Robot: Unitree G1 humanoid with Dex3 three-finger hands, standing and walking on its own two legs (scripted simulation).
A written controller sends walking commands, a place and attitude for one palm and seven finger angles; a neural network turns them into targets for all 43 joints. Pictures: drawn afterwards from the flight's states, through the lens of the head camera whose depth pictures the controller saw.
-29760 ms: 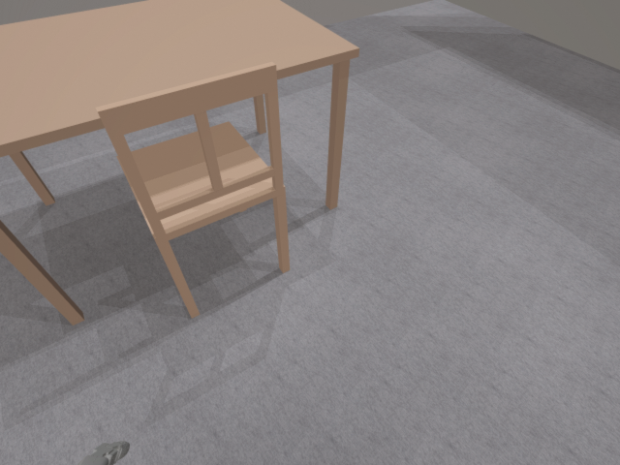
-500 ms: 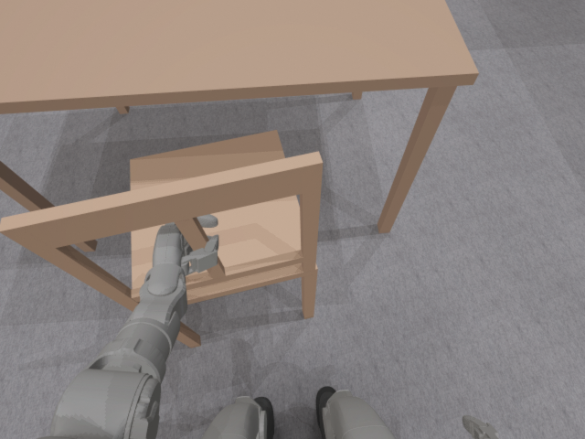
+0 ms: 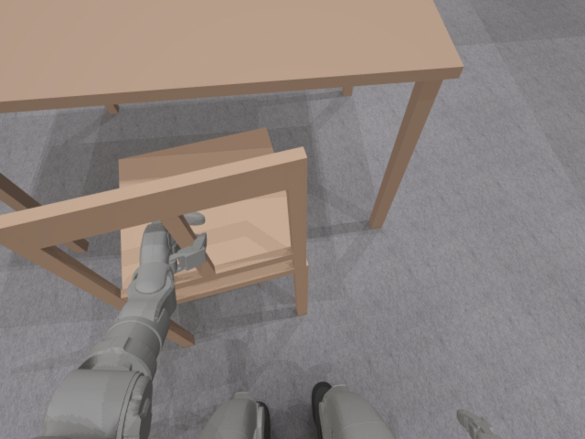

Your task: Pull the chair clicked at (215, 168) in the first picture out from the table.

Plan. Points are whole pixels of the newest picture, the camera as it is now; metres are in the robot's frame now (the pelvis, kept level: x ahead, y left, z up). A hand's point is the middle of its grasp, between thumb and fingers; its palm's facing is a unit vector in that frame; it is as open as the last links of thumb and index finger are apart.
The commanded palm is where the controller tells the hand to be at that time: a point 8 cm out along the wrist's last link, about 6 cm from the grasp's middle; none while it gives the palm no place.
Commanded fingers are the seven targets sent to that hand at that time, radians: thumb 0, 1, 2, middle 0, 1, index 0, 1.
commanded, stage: step backward, pulling the chair out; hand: left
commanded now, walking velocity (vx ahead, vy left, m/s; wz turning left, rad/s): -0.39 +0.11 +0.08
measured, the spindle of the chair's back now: (191, 247) +0.41 +0.17 -0.10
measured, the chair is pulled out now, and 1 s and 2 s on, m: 0.14 0.16 0.16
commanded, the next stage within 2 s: stop walking, hand still on the chair in 0.18 s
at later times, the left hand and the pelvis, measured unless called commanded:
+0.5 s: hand (196, 256) +0.38 +0.14 -0.05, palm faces +0.05 -0.98 -0.18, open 5.6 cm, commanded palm +0.36 +0.19 -0.04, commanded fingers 0.00 0.90 0.90 -0.50 -1.45 -0.50 -1.45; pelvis +0.00 +0.01 +0.01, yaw +0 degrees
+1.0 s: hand (196, 256) +0.38 +0.14 -0.05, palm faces +0.01 -0.99 -0.15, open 5.6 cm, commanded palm +0.36 +0.19 -0.04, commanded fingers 0.00 0.90 0.90 -0.50 -1.45 -0.50 -1.45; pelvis +0.06 +0.02 +0.02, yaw +0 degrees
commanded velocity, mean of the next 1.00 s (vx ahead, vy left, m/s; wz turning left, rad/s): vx -0.09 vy -0.01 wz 0.01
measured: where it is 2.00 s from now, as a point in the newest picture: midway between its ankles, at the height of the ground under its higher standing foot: outside the picture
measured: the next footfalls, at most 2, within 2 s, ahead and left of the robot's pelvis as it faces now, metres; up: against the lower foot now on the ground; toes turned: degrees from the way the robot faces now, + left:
left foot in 0.12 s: +0.02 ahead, +0.13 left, +0.00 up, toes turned +0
